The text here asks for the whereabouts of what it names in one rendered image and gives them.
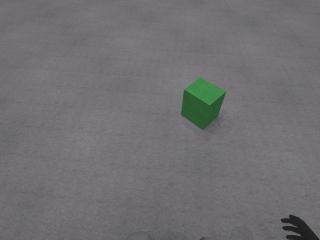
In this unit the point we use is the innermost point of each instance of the carton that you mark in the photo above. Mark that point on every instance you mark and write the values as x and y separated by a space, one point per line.
202 102

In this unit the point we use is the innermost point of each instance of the right robot hand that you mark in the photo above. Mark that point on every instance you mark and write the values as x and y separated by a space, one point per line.
302 229

